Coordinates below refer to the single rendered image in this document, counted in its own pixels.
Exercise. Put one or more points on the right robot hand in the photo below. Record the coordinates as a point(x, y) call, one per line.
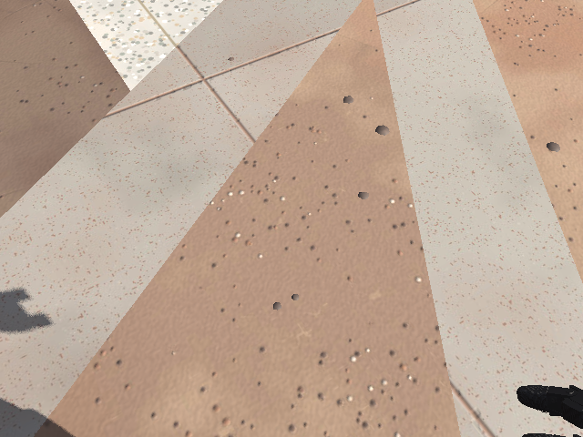
point(558, 401)

